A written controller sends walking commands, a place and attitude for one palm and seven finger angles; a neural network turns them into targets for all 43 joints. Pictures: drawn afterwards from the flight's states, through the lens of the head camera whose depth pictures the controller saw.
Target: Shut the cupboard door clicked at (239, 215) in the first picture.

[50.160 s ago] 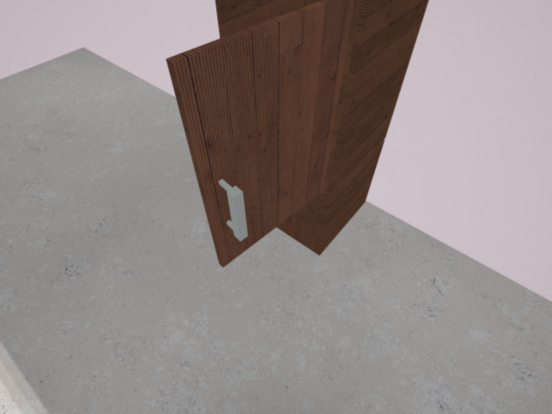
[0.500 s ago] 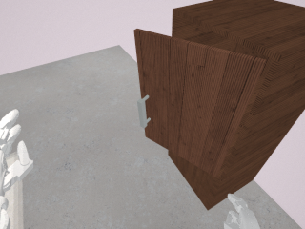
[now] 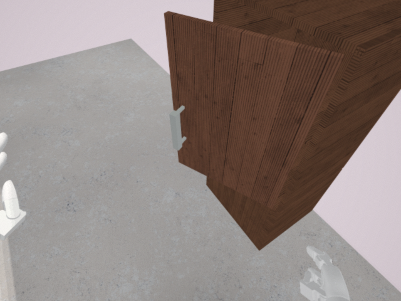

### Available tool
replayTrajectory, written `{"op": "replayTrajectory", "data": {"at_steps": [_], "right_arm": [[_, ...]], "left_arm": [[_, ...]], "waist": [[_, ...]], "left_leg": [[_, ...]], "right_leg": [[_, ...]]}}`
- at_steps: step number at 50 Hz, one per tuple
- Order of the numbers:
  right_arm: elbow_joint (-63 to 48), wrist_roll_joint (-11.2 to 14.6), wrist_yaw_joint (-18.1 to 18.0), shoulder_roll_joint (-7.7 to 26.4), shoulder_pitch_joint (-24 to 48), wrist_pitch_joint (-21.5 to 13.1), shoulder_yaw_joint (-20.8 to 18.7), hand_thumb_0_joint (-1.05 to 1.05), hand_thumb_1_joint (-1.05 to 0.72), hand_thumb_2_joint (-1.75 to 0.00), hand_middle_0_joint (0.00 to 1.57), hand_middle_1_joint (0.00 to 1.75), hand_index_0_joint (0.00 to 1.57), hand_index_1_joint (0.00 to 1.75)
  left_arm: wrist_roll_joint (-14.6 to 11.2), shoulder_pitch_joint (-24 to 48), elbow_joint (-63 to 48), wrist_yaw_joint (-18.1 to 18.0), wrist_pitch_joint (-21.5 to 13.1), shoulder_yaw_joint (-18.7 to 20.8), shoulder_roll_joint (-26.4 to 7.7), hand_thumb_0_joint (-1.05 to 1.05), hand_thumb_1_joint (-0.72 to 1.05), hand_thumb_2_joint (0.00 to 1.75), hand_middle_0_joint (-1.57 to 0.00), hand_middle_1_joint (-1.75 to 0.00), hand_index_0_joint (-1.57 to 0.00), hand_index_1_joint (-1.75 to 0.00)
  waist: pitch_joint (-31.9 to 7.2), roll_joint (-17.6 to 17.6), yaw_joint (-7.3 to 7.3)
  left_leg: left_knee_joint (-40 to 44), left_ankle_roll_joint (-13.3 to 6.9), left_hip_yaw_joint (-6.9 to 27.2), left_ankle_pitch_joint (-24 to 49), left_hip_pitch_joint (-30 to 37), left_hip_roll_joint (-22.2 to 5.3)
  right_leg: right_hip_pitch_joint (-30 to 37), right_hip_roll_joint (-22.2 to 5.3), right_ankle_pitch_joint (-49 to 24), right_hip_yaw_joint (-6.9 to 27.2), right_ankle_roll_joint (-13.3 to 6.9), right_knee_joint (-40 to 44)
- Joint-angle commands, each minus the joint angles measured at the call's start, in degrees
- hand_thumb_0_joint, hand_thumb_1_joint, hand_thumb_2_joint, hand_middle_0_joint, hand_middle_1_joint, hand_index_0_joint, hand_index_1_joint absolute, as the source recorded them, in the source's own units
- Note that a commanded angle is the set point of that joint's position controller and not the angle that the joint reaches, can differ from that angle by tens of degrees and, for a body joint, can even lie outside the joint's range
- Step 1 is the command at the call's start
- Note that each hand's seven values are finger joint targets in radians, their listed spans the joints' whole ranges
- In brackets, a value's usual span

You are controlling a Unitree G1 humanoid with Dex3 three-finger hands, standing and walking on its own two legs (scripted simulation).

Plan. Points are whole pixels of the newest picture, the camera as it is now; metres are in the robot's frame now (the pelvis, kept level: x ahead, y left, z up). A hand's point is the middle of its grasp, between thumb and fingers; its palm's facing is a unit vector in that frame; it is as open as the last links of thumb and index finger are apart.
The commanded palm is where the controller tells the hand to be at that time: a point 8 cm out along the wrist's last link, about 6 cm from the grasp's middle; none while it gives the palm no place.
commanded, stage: step back with the hand held close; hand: left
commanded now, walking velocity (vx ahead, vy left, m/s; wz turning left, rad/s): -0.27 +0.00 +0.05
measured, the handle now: (179, 128) +0.66 +0.11 -0.10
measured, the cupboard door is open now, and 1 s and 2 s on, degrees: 25 25 25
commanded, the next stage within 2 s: stop stepping back and stand still in 0.94 s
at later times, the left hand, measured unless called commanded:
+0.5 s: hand (1, 253) +0.15 +0.26 +0.17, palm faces +0.45 -0.77 -0.46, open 7.5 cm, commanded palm +0.07 +0.30 +0.18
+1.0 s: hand out of the picture +0.08 +0.19 +0.16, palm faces +0.25 -0.80 -0.55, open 7.5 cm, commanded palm -0.01 +0.25 +0.18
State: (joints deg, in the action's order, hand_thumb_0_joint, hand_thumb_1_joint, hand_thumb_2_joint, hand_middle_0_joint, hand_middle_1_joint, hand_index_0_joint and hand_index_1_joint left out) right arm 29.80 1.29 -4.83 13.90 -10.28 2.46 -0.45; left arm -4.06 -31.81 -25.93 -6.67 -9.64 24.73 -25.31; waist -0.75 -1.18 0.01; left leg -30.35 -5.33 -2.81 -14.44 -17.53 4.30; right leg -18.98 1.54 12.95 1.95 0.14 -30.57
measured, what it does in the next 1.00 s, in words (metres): walks backwards: right foot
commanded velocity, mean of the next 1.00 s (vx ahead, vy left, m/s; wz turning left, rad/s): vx -0.37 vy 0.00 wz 0.03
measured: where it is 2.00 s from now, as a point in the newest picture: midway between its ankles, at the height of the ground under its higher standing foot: outside the picture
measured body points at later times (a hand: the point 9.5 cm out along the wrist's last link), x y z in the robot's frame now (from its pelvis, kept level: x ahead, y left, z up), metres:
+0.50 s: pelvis -0.05 -0.01 -0.01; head -0.04 +0.01 +0.43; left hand +0.12 +0.30 +0.19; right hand +0.10 -0.26 -0.09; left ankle +0.02 +0.06 -0.73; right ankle +0.03 -0.12 -0.73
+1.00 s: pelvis -0.16 -0.05 -0.01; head -0.07 -0.03 +0.43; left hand +0.06 +0.23 +0.19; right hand +0.08 -0.25 -0.08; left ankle +0.02 +0.06 -0.73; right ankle -0.29 -0.13 -0.73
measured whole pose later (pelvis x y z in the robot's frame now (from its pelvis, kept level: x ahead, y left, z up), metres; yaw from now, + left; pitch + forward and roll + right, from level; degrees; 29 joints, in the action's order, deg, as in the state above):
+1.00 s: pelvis -0.16 -0.05 -0.01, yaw -2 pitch +7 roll -3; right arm 33.2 -1.5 -1.1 9.6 0.2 -7.0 1.1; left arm -4.3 -29.2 -35.8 -5.2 -15.0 27.2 -29.6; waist 4.1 -0.5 -0.3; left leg -23.3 -1.4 -1.9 5.3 -35.4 -3.9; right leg -8.1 6.5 25.6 -1.1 -2.6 -25.8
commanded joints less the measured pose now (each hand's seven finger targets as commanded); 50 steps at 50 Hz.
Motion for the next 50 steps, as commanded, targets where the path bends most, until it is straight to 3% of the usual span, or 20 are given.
{"op": "replayTrajectory", "data": {"at_steps": [1, 2, 6, 9, 12, 19, 21, 24, 28, 30, 32, 34, 36, 37, 40, 43, 46, 48, 49, 50], "right_arm": [[-9.02, 0.00, -0.61, 7.93, 4.97, -3.16, -2.73, 0.00, -0.90, -0.90, 0.20, 0.30, 0.20, 0.30], [-8.81, -0.30, -0.65, 8.35, 5.15, -3.55, -2.85, 0.00, -0.90, -0.90, 0.20, 0.30, 0.20, 0.30], [-8.49, -0.57, -0.74, 8.14, 4.16, -4.53, -2.67, 0.00, -0.90, -0.90, 0.20, 0.30, 0.20, 0.30], [-8.04, -0.83, -0.50, 8.43, 3.60, -5.40, -2.64, 0.00, -0.90, -0.90, 0.20, 0.30, 0.20, 0.30], [-7.44, -1.09, -0.22, 8.52, 3.14, -6.05, -2.79, 0.00, -0.90, -0.90, 0.20, 0.30, 0.20, 0.30], [-6.80, -1.12, 1.17, 7.07, 2.61, -6.25, -2.83, 0.00, -0.90, -0.90, 0.20, 0.30, 0.20, 0.30], [-6.39, -1.15, 1.59, 6.65, 2.21, -6.22, -2.74, 0.00, -0.90, -0.90, 0.20, 0.30, 0.20, 0.30], [-6.26, -0.95, 1.38, 6.85, 2.62, -6.32, -2.76, 0.00, -0.90, -0.90, 0.20, 0.30, 0.20, 0.30], [-6.65, -0.87, 0.50, 8.33, 3.46, -7.73, -3.18, 0.00, -0.90, -0.90, 0.20, 0.30, 0.20, 0.30], [-5.95, -1.88, 0.14, 8.47, 3.49, -7.97, -3.39, 0.00, -0.90, -0.90, 0.20, 0.30, 0.20, 0.30], [-5.46, -2.09, 0.07, 8.26, 3.12, -8.70, -3.89, 0.00, -0.90, -0.90, 0.20, 0.30, 0.20, 0.30], [-4.42, -2.25, 0.15, 7.65, 2.72, -9.47, -3.68, 0.00, -0.90, -0.90, 0.20, 0.30, 0.20, 0.30], [-3.09, -2.59, 0.46, 7.55, 3.15, -10.33, -3.28, 0.00, -0.90, -0.90, 0.20, 0.30, 0.20, 0.30], [-2.15, -2.79, 0.66, 7.38, 2.72, -10.86, -3.50, 0.00, -0.90, -0.90, 0.20, 0.30, 0.20, 0.30], [0.35, -2.95, 1.25, 6.61, 2.70, -11.95, -2.84, 0.00, -0.90, -0.90, 0.20, 0.30, 0.20, 0.30], [1.21, -3.12, 2.30, 5.98, 3.21, -12.59, -2.91, 0.00, -0.90, -0.90, 0.20, 0.30, 0.20, 0.30], [-1.05, -2.46, 2.85, 5.25, 5.09, -12.08, -2.91, 0.00, -0.90, -0.90, 0.20, 0.30, 0.20, 0.30], [-3.06, -2.17, 3.15, 4.72, 6.46, -11.06, -2.55, 0.00, -0.90, -0.90, 0.20, 0.30, 0.20, 0.30], [-4.58, -1.63, 3.16, 4.26, 7.17, -9.83, -2.28, 0.00, -0.90, -0.90, 0.20, 0.30, 0.20, 0.30], [-5.34, -0.69, 2.78, 3.11, 7.04, -8.43, -1.74, 0.00, -0.90, -0.90, 0.20, 0.30, 0.20, 0.30]], "left_arm": [[0.84, 2.89, -10.47, -1.64, -4.27, 7.47, -9.04, 0.00, 0.90, 0.90, -0.20, -0.30, -0.20, -0.30], [1.44, 4.19, -11.46, -1.70, -4.79, 8.73, -10.39, 0.00, 0.90, 0.90, -0.20, -0.30, -0.20, -0.30], [2.01, 6.47, -11.12, -1.93, -5.52, 7.55, -8.82, 0.00, 0.90, 0.90, -0.20, -0.30, -0.20, -0.30], [2.65, 8.76, -12.60, -1.95, -6.25, 6.82, -8.18, 0.00, 0.90, 0.90, -0.20, -0.30, -0.20, -0.30], [3.26, 9.45, -12.94, -2.20, -6.49, 8.19, -9.58, 0.00, 0.90, 0.90, -0.20, -0.30, -0.20, -0.30], [2.92, 6.35, -13.84, -3.11, -8.23, 8.73, -10.13, 0.00, 0.90, 0.90, -0.20, -0.30, -0.20, -0.30], [2.32, 4.39, -14.39, -3.53, -8.77, 9.25, -10.84, 0.00, 0.90, 0.90, -0.20, -0.30, -0.20, -0.30], [2.06, 1.58, -14.32, -3.84, -9.41, 10.57, -11.67, 0.00, 0.90, 0.90, -0.20, -0.30, -0.20, -0.30], [2.97, 0.74, -14.64, -3.46, -10.35, 12.19, -10.92, 0.00, 0.90, 0.90, -0.20, -0.30, -0.20, -0.30], [3.18, 3.41, -15.08, -3.15, -10.04, 11.89, -10.42, 0.00, 0.90, 0.90, -0.20, -0.30, -0.20, -0.30], [3.23, 5.54, -15.94, -2.83, -9.90, 11.88, -11.07, 0.00, 0.90, 0.90, -0.20, -0.30, -0.20, -0.30], [2.52, 4.91, -14.35, -2.27, -9.82, 8.92, -8.16, 0.00, 0.90, 0.90, -0.20, -0.30, -0.20, -0.30], [2.15, 5.11, -14.06, -1.81, -9.78, 6.88, -6.82, 0.00, 0.90, 0.90, -0.20, -0.30, -0.20, -0.30], [2.13, 5.00, -14.22, -1.81, -10.09, 7.15, -7.37, 0.00, 0.90, 0.90, -0.20, -0.30, -0.20, -0.30], [1.13, 7.01, -16.89, -1.59, -10.51, 5.03, -7.59, 0.00, 0.90, 0.90, -0.20, -0.30, -0.20, -0.30], [0.73, 4.63, -20.06, -1.33, -10.45, 6.34, -9.24, 0.00, 0.90, 0.90, -0.20, -0.30, -0.20, -0.30], [-0.52, 0.40, -24.00, -1.02, -10.22, 12.13, -13.72, 0.00, 0.90, 0.90, -0.20, -0.30, -0.20, -0.30], [-1.49, -4.70, -25.18, -0.31, -9.68, 15.58, -15.53, 0.00, 0.90, 0.90, -0.20, -0.30, -0.20, -0.30], [-1.85, -5.48, -25.93, -0.03, -9.62, 17.22, -16.75, 0.00, 0.90, 0.90, -0.20, -0.30, -0.20, -0.30], [-2.35, -5.97, -24.98, 0.01, -9.58, 18.08, -17.62, 0.00, 0.90, 0.90, -0.20, -0.30, -0.20, -0.30]], "waist": [[-4.55, -3.43, -0.23], [-4.41, -4.38, -0.41], [-3.31, -3.64, -0.07], [-3.13, -4.72, 0.15], [-3.31, -2.52, 0.00], [-3.11, 2.76, 0.66], [-4.41, 3.03, 0.89], [-6.28, 0.59, 0.87], [-6.95, -9.11, 0.20], [-5.59, -11.81, -0.13], [-4.92, -8.02, -0.20], [-3.74, -5.36, -0.10], [-3.85, -6.21, 0.11], [-4.93, -7.39, 0.06], [-12.79, -10.32, -0.29], [-22.03, -13.66, -1.00], [-28.13, -11.78, -1.99], [-28.64, -9.55, -2.54], [-27.62, -5.55, -2.48], [-25.07, 2.46, -1.31]], "left_leg": [[13.68, -0.20, 13.32, -10.46, -18.31, -12.74], [14.96, -0.56, 14.37, -13.87, -20.36, -13.11], [16.06, -1.84, 15.57, -21.54, -25.65, -14.30], [15.27, -1.97, 15.63, -23.66, -26.68, -14.01], [13.15, -1.98, 14.86, -24.60, -27.50, -13.14], [0.50, 0.85, 10.98, -18.17, -21.50, -7.68], [-1.25, 1.83, 10.22, -13.11, -16.81, -6.84], [2.32, 1.18, 11.23, -10.67, -16.72, -8.47], [15.99, -2.60, 18.53, -26.49, -33.44, -15.92], [20.10, -3.74, 21.53, -27.65, -37.25, -19.81], [19.27, -3.82, 22.74, -22.73, -32.22, -20.53], [17.44, -3.07, 21.45, -15.40, -23.98, -20.08], [17.09, -2.31, 20.43, -10.24, -17.06, -19.38], [16.06, -1.95, 20.36, -2.45, -11.37, -18.92], [10.97, 0.15, 17.14, 28.25, 9.44, -17.87], [6.60, 1.13, 14.78, 47.89, 23.80, -17.08], [2.77, 0.32, 11.91, 50.12, 28.67, -16.39], [2.74, 1.46, 10.21, 44.17, 23.53, -14.95], [0.62, 2.29, 7.44, 37.87, 18.45, -13.14], [-3.46, 3.66, 2.15, 29.29, 13.12, -9.18]], "right_leg": [[17.06, -2.53, -8.27, 3.74, 0.06, -4.62], [18.38, -2.06, -7.66, 3.40, 0.20, -5.36], [19.75, -1.36, -6.12, 3.06, 0.55, -8.67], [19.29, -1.41, -5.01, 3.64, 0.27, -9.37], [19.28, -2.02, -4.06, 4.82, -0.14, -8.47], [7.30, -9.85, 4.50, 14.88, -4.46, 2.81], [3.81, -11.28, 3.57, 14.59, -5.33, 4.74], [5.67, -7.94, 0.97, 9.79, -3.42, 1.90], [22.02, 0.53, -3.43, 2.12, -0.06, -13.10], [24.50, 2.86, -2.96, 0.28, 0.76, -19.29], [20.68, 3.74, 0.74, 0.67, 0.68, -19.69], [14.21, 3.48, 5.27, 0.68, 0.41, -15.37], [10.41, 3.69, 8.27, 0.34, 0.39, -10.65], [8.30, 3.19, 7.28, 0.11, 0.13, -7.03], [0.65, 3.32, 10.18, -0.80, 0.42, -0.04], [-1.67, 3.48, 11.26, -1.14, 0.71, 2.60], [0.84, 2.77, 6.37, -1.83, 1.57, 5.73], [6.68, 2.52, -1.19, -3.44, 1.32, 9.65], [9.54, 0.05, -12.49, -2.18, 1.41, 11.21], [10.25, -5.58, -27.31, 0.85, 1.93, 11.77]]}}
